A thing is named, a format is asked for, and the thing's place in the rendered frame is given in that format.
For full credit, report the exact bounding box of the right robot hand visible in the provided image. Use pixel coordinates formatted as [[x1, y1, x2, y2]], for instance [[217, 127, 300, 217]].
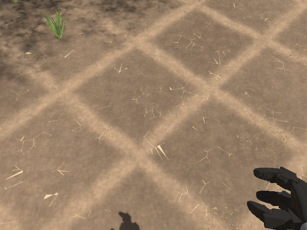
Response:
[[247, 167, 307, 230]]

